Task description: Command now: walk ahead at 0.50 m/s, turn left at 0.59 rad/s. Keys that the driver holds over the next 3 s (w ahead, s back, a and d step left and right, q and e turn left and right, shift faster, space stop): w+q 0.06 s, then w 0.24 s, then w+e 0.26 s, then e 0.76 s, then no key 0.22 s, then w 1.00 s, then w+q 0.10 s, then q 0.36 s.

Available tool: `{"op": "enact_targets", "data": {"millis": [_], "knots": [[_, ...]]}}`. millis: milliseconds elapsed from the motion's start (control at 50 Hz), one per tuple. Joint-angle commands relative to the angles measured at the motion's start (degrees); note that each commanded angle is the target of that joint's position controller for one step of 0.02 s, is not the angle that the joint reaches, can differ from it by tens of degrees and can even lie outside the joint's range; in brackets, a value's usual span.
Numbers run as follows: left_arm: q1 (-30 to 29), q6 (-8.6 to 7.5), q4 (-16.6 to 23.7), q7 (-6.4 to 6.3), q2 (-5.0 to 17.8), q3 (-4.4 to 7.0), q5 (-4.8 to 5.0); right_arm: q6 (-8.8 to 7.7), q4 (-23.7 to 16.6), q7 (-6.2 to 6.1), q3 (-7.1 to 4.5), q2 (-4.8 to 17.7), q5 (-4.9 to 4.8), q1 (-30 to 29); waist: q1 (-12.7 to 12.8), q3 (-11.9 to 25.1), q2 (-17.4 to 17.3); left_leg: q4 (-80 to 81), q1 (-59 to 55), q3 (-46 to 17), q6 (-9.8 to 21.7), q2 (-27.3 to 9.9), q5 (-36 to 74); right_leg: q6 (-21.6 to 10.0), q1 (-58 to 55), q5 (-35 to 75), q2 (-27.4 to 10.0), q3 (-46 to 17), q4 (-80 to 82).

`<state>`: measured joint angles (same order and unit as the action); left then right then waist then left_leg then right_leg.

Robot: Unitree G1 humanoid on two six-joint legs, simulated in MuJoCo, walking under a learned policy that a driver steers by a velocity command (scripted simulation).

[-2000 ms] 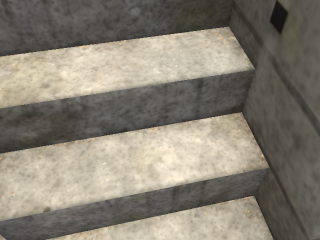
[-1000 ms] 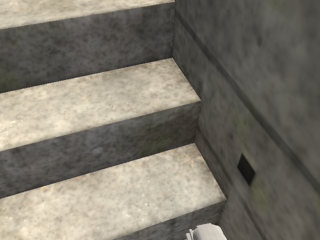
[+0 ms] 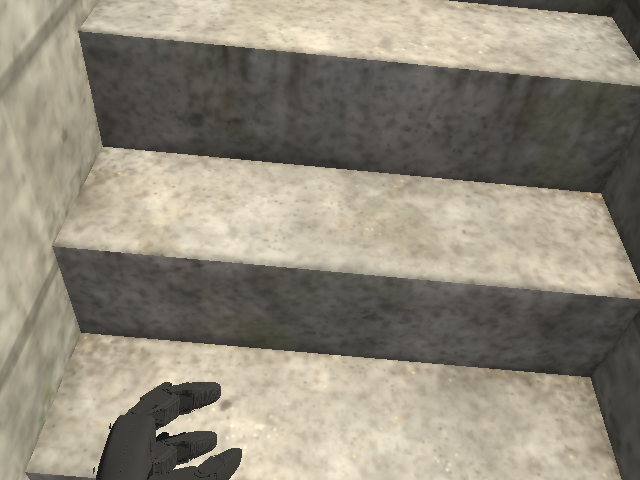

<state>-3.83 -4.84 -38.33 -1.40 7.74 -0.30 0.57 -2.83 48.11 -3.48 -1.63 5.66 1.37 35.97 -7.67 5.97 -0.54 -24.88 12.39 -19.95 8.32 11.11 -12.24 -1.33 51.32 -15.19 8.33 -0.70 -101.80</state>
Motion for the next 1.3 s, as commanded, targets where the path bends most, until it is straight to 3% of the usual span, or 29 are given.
{"op": "enact_targets", "data": {"millis": [20,140,180,220,240,260,280,300,340,360,380,420,500,560,600,620,640,680,740,820,860,880,900,920,940,980,1040,1180,1300], "knots": [[-10.49,-2.56,7.69,1.59,-5.54,-2.49,-1.95,-1.64,4.46,0.66,-1.2,7.05,-1.96,15.83,-0.6,-8.47,-0.74,0.09,-25.71,-20.46,6.55,-21.13,5.4,0.72,45.24,-5.42,-1.8,-1.98,-32.69],[-33.38,-4.16,20.86,0.79,-8.73,-6.95,-3.49,2.74,4.12,-1.19,-0.37,4.08,-1.39,4.76,0.3,-9.34,-7.65,25.49,20.23,-10.44,2.15,-15.12,23.78,0.39,5.43,-0.64,-4.31,16.37,13.6],[-20.29,-1.96,19.24,-1.94,-1.09,-1.61,-2.73,0.67,5.35,-2.38,-1.22,11.4,0.67,4.02,7.83,9.47,-18.29,16.27,12.9,-2.53,2.8,-16.16,94.0,-0.78,-28.42,-12.25,1.52,19.68,16.29],[13.22,-0.43,9.86,-3.57,11.54,3.77,-2.26,-2.1,1.57,-2.8,-4.17,20.8,-1.16,-10.83,24.34,18.35,-24.04,-13.75,1.42,-1.38,2.13,-19.88,138.73,-5.25,-41.96,-26.44,-4.09,-0.5,34.84],[28.98,-0.22,3.03,-3.25,17.75,5.81,-3.17,-4.15,-0.51,-1.67,-4.1,20.62,-0.11,-18.3,28.96,27.59,-10.7,-28.47,8.47,-0.13,2.62,-18.85,132.03,-10.68,-60.96,-24.7,-8.36,-15.69,44.33],[36.2,1.73,-3.16,-4.3,18.89,6.46,-4.66,-5.55,-2.15,0.77,-1.42,10.01,0.22,-24.66,29.3,25.13,26.33,-65.52,37.59,-3.61,-1.96,-0.97,33.01,-24.91,-74.8,0.71,-28.66,-56.27,70.65],[37.72,2.1,-6.21,-6.35,11.96,5.18,-4.57,-6.31,-2.09,3.61,-1.57,10.91,1.55,-23.79,27.7,24.44,28.98,-97.71,51.43,-7.0,-4.82,0.55,-2.77,-28.48,-72.05,-6.08,-33.48,-74.32,75.86],[33.18,2.01,-9.8,-6.02,7.11,4.08,-0.48,-5.48,-5.31,5.53,-0.15,7.71,-0.24,-24.95,22.58,9.23,20.57,-105.45,59.57,-3.52,-5.01,-3.94,-6.37,-23.73,-61.09,-21.7,-29.75,-60.84,74.34],[19.69,1.31,-12.55,-3.87,-0.35,2.64,-1.36,-3.36,-10.58,6.34,3.18,1.89,1.36,-29.37,12.21,-9.31,-3.27,-111.83,60.8,2.72,-2.56,-7.64,-13.58,-14.35,-34.97,-18.71,-25.28,-38.55,75.25],[12.33,1.89,-12.17,-2.9,0.83,2.3,1.69,-3.38,-11.76,5.24,3.86,3.32,0.29,-28.72,7.4,-16.39,0.36,-107.04,55.62,3.94,-4.1,-11.28,-28.13,-11.56,-20.44,-11.69,-20.08,-26.88,77.59],[6.45,2.5,-12.05,-1.91,-0.67,1.65,0.55,-3.68,-12.32,4.51,4.31,4.4,-2.09,-26.11,2.8,-18.47,-1.11,-105.76,51.62,4.66,-4.85,-11.99,-28.07,-10.32,-10.85,-8.05,-18.72,-18.15,78.74],[-1.5,1.87,-9.41,-0.16,4.14,2.16,-0.13,-3.01,-12.95,2.54,4.69,5.95,-2.42,-20.95,-4.02,-17.17,-2.46,-82.13,29.15,16.22,-7.52,-12.89,-4.99,-10.59,9.91,-4.0,-10.87,0.25,80.48],[10.16,2.06,-8.52,0.7,13.16,3.21,-1.6,-0.25,-9.78,-0.56,7.23,1.27,-1.16,-26.73,1.24,-2.88,-3.83,-48.84,6.27,27.3,-10.04,-17.51,15.15,-12.67,-0.64,9.96,-13.22,1.35,79.19],[15.54,4.69,-4.72,0.0,14.09,2.71,-1.36,0.26,-7.15,-1.4,2.55,10.77,-2.35,-20.3,-1.21,2.06,5.06,-12.18,-1.42,31.18,-9.66,-12.98,6.56,-8.77,-25.75,36.51,-8.87,-0.57,61.61],[10.66,3.96,1.89,0.83,4.76,0.09,-1.47,-0.3,-0.91,-1.35,0.08,17.16,0.9,-15.12,0.71,-0.97,0.81,9.58,-10.29,17.32,-6.12,-24.36,56.17,-0.57,-17.35,-1.67,-5.36,2.56,21.66],[24.81,1.15,0.29,0.89,1.7,0.61,-3.89,-0.47,-1.61,-1.39,-1.02,20.66,3.9,-11.76,5.77,7.82,-8.65,-11.1,-29.61,2.65,5.16,-41.75,102.03,4.01,5.06,-23.12,-0.29,-5.63,-16.95],[28.36,0.22,1.16,0.23,5.41,2.03,-2.34,1.02,-3.62,-0.66,-3.28,22.68,5.96,-11.01,5.31,12.2,-4.5,-11.03,-29.0,0.1,9.37,-48.94,106.51,8.38,14.06,-24.13,1.93,-9.92,-39.9],[10.13,1.9,10.98,-1.45,2.36,-0.47,0.86,1.39,-2.67,-1.39,-4.72,22.58,1.53,-14.26,5.96,5.3,-12.01,-1.3,-36.73,0.48,4.43,-46.07,43.81,9.0,39.09,-20.73,-8.54,-10.79,-41.45],[-1.57,6.76,16.95,0.38,2.35,-2.39,-1.54,1.03,0.44,-5.42,-2.09,15.3,-2.72,-17.35,8.06,-5.36,-8.23,6.89,-18.83,11.99,-3.36,-43.14,25.91,6.6,33.15,-27.29,-14.36,-10.39,-35.87],[0.09,6.66,21.54,1.77,-0.17,-5.67,-0.28,4.34,-5.66,-4.37,-4.01,26.59,-1.29,-29.55,17.26,0.85,-13.66,18.75,12.0,33.31,-3.41,-27.53,51.26,-0.12,-13.22,-19.94,-11.88,4.4,18.28],[14.95,7.18,12.7,0.86,8.14,0.08,-1.25,2.59,-4.39,-2.35,-4.1,28.37,-0.71,-24.48,20.95,14.44,-12.22,3.2,-0.25,34.15,0.52,-29.02,109.46,-3.97,-29.66,-17.1,-2.35,11.42,11.26],[23.69,7.22,12.27,0.95,11.39,1.43,-3.13,0.34,-5.18,-1.44,-4.71,28.59,-3.26,-25.48,24.63,16.88,-15.15,-13.48,-6.57,30.46,-1.92,-29.11,106.69,-8.31,-30.03,-15.6,-2.93,0.38,31.96],[25.02,7.78,9.59,-0.27,14.33,3.24,-2.01,-1.42,-8.32,0.03,-2.81,22.87,-2.67,-21.22,20.76,21.73,0.67,-30.75,16.53,23.02,-4.37,-26.9,66.11,-14.62,-51.47,-7.12,-9.11,-19.24,45.99],[20.39,8.58,11.67,-1.6,23.95,5.44,-5.8,-1.51,-6.62,2.5,-2.76,21.89,-1.85,-20.81,17.19,27.54,19.76,-63.46,23.67,19.61,-8.97,-14.27,3.5,-22.02,-47.57,-18.63,-22.36,-56.25,66.87],[19.21,8.04,11.42,-0.64,18.52,3.29,-8.47,-1.48,-4.88,4.56,-3.33,18.7,-2.25,-24.29,17.59,27.4,14.38,-86.0,27.59,7.91,-7.95,-12.03,-0.64,-18.69,-40.62,-27.05,-21.55,-54.74,70.89],[16.44,7.49,5.24,0.8,13.07,3.05,-3.36,0.25,-13.0,2.0,1.29,5.1,-0.45,-30.85,10.88,5.5,11.03,-93.14,40.91,13.57,-6.59,-12.16,-0.8,-8.35,-26.19,-29.95,-15.56,-32.02,64.43],[6.61,6.26,3.48,1.69,10.27,3.34,-1.7,2.39,-13.65,-0.37,1.57,6.24,-0.54,-24.4,4.16,-9.23,10.32,-94.01,40.86,15.84,-7.64,-12.44,-0.91,-6.04,-11.16,-24.02,-12.45,-25.21,68.35],[6.8,7.32,6.9,-2.18,11.7,2.69,-3.22,3.42,-14.18,-4.5,-0.53,6.68,1.25,-24.29,3.77,-5.49,13.72,-84.75,36.14,19.57,-11.61,-10.36,20.17,-10.36,-8.52,-11.01,-13.75,-23.12,71.65],[9.72,7.49,7.42,-2.59,12.0,3.63,0.9,3.39,-15.04,-3.25,0.36,3.6,-0.89,-23.38,5.74,0.29,14.17,-50.7,29.57,18.99,-11.24,-11.14,7.5,-8.75,-26.93,-10.83,-14.11,-26.31,75.44]]}}
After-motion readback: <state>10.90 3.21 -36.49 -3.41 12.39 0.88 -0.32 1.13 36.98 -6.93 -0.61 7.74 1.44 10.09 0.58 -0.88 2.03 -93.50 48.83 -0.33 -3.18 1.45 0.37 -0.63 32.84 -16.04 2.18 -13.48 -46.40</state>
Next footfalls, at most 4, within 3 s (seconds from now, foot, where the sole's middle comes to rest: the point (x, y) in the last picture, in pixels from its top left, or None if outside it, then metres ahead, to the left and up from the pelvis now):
0.24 right None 0.25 -0.11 -0.58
0.60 left None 0.30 0.24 -0.58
0.90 right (359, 417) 0.49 -0.12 -0.37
1.40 left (178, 421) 0.51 0.15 -0.37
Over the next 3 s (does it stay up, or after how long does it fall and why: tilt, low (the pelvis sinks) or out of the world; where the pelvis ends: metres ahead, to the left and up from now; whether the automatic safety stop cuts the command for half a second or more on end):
stays up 0.81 -0.25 0.80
